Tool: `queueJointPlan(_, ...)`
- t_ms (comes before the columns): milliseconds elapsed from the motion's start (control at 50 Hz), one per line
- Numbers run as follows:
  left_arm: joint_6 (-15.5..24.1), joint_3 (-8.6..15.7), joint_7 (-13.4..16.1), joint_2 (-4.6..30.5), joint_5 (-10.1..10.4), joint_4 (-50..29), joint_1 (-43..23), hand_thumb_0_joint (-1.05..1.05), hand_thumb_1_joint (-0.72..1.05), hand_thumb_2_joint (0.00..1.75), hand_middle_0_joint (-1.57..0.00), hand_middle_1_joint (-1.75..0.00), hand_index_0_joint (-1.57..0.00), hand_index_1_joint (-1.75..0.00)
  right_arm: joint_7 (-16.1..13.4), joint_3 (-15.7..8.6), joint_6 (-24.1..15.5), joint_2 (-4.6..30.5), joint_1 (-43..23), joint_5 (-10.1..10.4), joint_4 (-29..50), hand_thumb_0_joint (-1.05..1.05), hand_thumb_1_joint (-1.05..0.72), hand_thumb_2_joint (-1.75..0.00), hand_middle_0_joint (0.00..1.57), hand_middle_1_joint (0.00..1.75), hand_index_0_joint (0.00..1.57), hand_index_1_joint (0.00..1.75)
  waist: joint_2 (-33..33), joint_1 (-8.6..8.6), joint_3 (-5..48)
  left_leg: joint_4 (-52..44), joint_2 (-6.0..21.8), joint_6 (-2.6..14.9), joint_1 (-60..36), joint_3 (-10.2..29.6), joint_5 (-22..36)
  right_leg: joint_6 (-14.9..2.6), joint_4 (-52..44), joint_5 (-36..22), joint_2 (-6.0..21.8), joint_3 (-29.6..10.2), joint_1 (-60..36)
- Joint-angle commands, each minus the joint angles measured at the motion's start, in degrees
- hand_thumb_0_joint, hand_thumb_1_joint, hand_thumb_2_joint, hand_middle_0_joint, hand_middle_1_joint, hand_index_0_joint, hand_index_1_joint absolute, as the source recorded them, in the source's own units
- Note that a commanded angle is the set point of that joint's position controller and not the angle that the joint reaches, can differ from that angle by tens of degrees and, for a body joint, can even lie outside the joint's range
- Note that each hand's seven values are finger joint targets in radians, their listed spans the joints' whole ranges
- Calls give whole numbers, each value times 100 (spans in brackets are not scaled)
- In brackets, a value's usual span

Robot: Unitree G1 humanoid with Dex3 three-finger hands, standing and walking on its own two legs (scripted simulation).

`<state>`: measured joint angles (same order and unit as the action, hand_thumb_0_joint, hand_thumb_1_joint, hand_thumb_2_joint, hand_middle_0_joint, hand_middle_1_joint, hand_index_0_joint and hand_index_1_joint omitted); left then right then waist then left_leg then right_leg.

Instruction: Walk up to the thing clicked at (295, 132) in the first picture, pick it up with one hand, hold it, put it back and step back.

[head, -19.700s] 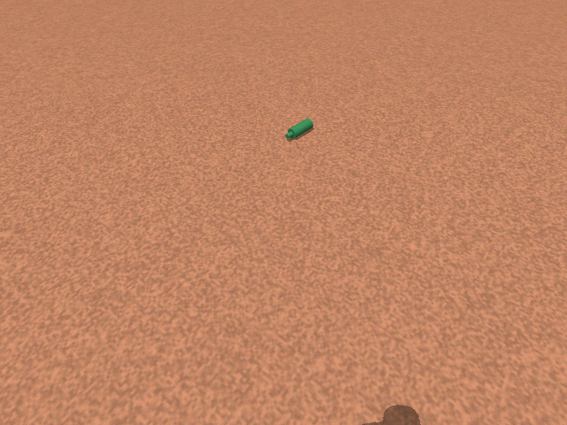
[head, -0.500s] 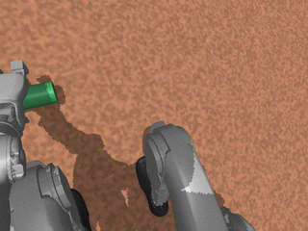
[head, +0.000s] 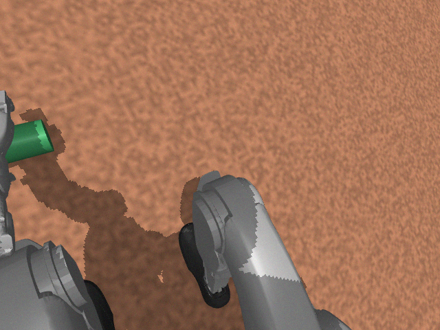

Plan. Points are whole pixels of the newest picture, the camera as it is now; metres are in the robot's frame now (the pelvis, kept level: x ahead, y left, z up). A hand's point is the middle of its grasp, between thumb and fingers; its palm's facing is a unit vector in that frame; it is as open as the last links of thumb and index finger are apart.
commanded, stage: rest palm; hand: left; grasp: from above
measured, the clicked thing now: out of the picture +0.48 +0.25 -0.27
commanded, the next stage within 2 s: close in 0.16 s
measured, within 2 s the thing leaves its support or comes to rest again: neither
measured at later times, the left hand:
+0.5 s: hand out of the picture +0.46 +0.23 -0.24, palm faces -0.46 -0.07 -0.89, open 12.4 cm
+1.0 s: hand out of the picture +0.47 +0.24 -0.24, palm faces -0.47 -0.09 -0.88, open 11.4 cm
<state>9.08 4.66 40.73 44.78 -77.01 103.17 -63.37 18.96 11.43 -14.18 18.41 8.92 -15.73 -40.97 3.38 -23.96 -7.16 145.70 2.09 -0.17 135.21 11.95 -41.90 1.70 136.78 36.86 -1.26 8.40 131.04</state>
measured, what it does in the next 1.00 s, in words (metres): stands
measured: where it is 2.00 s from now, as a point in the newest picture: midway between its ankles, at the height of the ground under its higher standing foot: (160, 309)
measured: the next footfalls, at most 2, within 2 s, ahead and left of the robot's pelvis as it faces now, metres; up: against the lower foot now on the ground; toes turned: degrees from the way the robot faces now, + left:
none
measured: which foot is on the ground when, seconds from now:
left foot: down 0.00-1.00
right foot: down 0.00-1.00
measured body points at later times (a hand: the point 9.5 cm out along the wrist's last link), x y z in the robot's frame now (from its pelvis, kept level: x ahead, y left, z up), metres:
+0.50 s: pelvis +0.00 +0.00 +0.00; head +0.28 +0.10 +0.34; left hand +0.48 +0.23 -0.19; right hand +0.02 -0.24 -0.06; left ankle +0.06 +0.13 -0.27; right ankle +0.11 -0.12 -0.27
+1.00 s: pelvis +0.00 +0.00 +0.01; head +0.28 +0.10 +0.34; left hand +0.49 +0.24 -0.19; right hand +0.00 -0.24 -0.05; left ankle +0.06 +0.13 -0.27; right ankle +0.11 -0.12 -0.27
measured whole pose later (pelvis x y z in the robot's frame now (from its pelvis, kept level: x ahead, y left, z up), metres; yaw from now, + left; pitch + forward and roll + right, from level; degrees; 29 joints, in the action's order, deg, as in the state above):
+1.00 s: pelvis +0.00 +0.00 +0.01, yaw -1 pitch +29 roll -13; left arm 9.5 0.7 36.9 48.5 -72.0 100.9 -63.5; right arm 19.9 15.1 -16.4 20.0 9.5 -14.9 -40.1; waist 5.5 -24.1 -9.9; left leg 145.4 1.9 -0.3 133.6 14.0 -42.4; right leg 2.0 135.0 36.9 -1.6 10.1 128.4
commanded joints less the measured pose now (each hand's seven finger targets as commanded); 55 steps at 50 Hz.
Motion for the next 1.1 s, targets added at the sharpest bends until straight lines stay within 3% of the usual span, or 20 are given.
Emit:
queueJointPlan(0,-107,76,192,1122,146,-662,-1768,0,-46,98,-8,-105,-9,-103,26,-497,-130,1850,1183,19,-149,0,-90,-90,20,30,20,30,-2325,-267,3592,-1462,-74,136,-2418,-528,851,-282,-1289,-1046,-270,503,-2175)
queueJointPlan(80,-106,138,68,1125,301,-768,-1808,0,-47,98,-8,-103,-9,-102,81,-481,-185,1803,1274,42,-183,0,-90,-91,20,30,20,30,-2376,-275,3819,-1401,-65,139,-2558,-496,1022,-258,-1267,-1235,-249,518,-2345)
queueJointPlan(120,-92,23,-9,941,346,-739,-1726,0,-47,98,-8,-103,-8,-103,116,-447,-215,1755,1240,38,-200,0,-91,-91,20,30,20,30,-2503,-341,3854,-1378,-48,98,-2791,-449,1235,-259,-1171,-1463,-242,567,-2384)
queueJointPlan(200,-8,-124,-74,960,386,-897,-1757,0,-47,98,-8,-103,-9,-103,120,-458,-216,1867,1287,62,-247,0,-90,-91,20,30,20,30,-2631,-316,3964,-1386,-35,81,-2868,-444,1533,-269,-1201,-1721,-281,612,-2529)
queueJointPlan(260,22,-306,-123,804,401,-670,-1609,0,-38,97,-14,-104,-16,-102,152,-369,-218,1865,1234,50,-216,0,-89,-90,20,30,20,30,-2453,-362,3649,-1375,-42,93,-2679,-440,1439,-268,-1201,-1656,-306,638,-2483)
queueJointPlan(320,72,-237,-26,974,366,-760,-1716,0,-27,100,-23,-105,-24,-104,141,-333,-192,1912,1320,56,-216,0,-90,-90,20,30,20,30,-2512,-332,3863,-1407,-39,87,-2787,-434,1631,-272,-1226,-1826,-328,644,-2654)
queueJointPlan(400,53,-421,66,800,323,-436,-1574,0,-22,94,-25,-102,-27,-100,156,-258,-263,1962,1173,42,-115,0,-90,-90,20,30,20,30,-2336,-430,3364,-1427,-34,74,-2611,-356,1382,-271,-1182,-1593,-324,705,-2318)
queueJointPlan(480,34,-238,226,1117,250,-540,-1822,0,-22,84,-24,-98,-27,-95,156,-249,-284,2048,1210,31,-27,0,-90,-90,20,30,20,30,-2468,-453,3411,-1526,-24,61,-2686,-319,1228,-284,-1222,-1437,-327,711,-2338)
queueJointPlan(500,0,-334,228,979,266,-493,-1699,0,-22,81,-24,-96,-27,-93,174,-232,-322,2023,1062,17,22,0,-90,-90,20,30,20,30,-2362,-454,3227,-1494,-26,62,-2595,-324,1113,-275,-1206,-1351,-299,695,-2268)
queueJointPlan(520,-43,-306,279,1161,278,-571,-1689,0,-22,84,-24,-96,-27,-93,143,-226,-323,2047,1022,20,4,0,-90,-90,20,30,20,30,-2335,-424,3308,-1519,-17,72,-2555,-369,1020,-276,-1317,-1264,-343,667,-2377)
queueJointPlan(560,-95,-168,294,1308,264,-576,-1747,0,-20,82,-27,-94,-29,-91,144,-204,-330,2033,1096,15,44,0,-90,-90,20,30,20,30,-2306,-465,3370,-1475,-33,97,-2561,-404,998,-248,-1366,-1284,-333,625,-2449)
queueJointPlan(600,-156,29,361,1499,259,-671,-1823,0,-18,83,-29,-93,-31,-91,125,-282,-284,2061,1157,48,-40,0,-90,-90,20,30,20,30,-2544,-366,3609,-1558,-6,67,-2657,-394,1065,-286,-1364,-1301,-334,603,-2501)
queueJointPlan(640,-229,-88,259,1239,348,-396,-1566,0,-18,83,-29,-93,-31,-91,163,-231,-337,2020,1101,12,-2,0,-90,-90,20,30,20,30,-2452,-476,3335,-1520,7,60,-2608,-367,1056,-258,-1314,-1332,-318,644,-2432)
queueJointPlan(760,-200,-23,-73,1424,628,-637,-1527,0,-16,80,-32,-88,-34,-86,118,-200,-277,1995,1292,83,3,0,-90,-90,20,30,20,30,-2292,-403,3643,-1421,5,146,-2485,-419,1337,-202,-1441,-1583,-344,577,-2877)
queueJointPlan(840,-19,-312,-255,1136,697,-896,-1748,0,-14,76,-33,-88,-35,-86,91,-179,-292,1952,1209,105,12,0,-90,-90,20,30,20,30,-2483,-471,3637,-1478,14,97,-2737,-306,1243,-253,-1346,-1508,-320,676,-2705)
queueJointPlan(900,108,-312,-229,1350,590,-1171,-1922,0,-12,79,-36,-86,-37,-84,21,-192,-261,2043,1227,148,-24,0,-90,-91,20,30,20,30,-2709,-396,3860,-1509,22,51,-2939,-285,1340,-293,-1319,-1572,-319,696,-2669)
queueJointPlan(940,135,-448,-180,1066,480,-693,-1613,0,-9,77,-38,-83,-39,-82,46,-152,-243,2003,1179,101,-40,0,-90,-90,20,30,20,30,-2636,-458,3438,-1555,32,19,-2824,-244,1235,-306,-1247,-1482,-327,760,-2461)
queueJointPlan(980,148,-504,-113,1095,381,-641,-1468,0,-6,78,-40,-84,-41,-83,47,-117,-251,2020,1118,98,66,0,-90,-90,20,30,20,30,-2358,-467,3204,-1502,10,59,-2620,-294,1200,-268,-1330,-1469,-367,746,-2418)
queueJointPlan(1020,119,-353,0,1316,324,-631,-1533,0,-2,80,-44,-84,-45,-83,33,-93,-231,2014,1195,94,54,0,-90,-90,20,30,20,30,-2441,-412,3280,-1521,-8,63,-2661,-363,1316,-272,-1362,-1574,-376,690,-2541)
queueJointPlan(1080,38,-360,118,1289,312,-569,-1491,0,1,73,-44,-81,-46,-79,50,-102,-265,2033,1102,63,57,0,-90,-90,20,30,20,30,-2449,-437,3087,-1614,11,31,-2629,-307,1184,-279,-1362,-1406,-356,710,-2379)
